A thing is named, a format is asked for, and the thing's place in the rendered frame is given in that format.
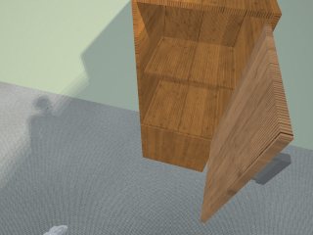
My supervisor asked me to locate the robot left hand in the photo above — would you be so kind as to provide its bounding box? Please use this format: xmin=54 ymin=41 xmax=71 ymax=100
xmin=43 ymin=225 xmax=67 ymax=235

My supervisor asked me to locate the handle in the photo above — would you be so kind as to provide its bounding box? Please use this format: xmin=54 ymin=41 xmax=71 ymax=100
xmin=251 ymin=152 xmax=291 ymax=185

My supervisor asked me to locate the cupboard door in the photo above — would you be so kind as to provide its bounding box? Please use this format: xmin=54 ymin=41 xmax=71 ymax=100
xmin=201 ymin=23 xmax=294 ymax=223

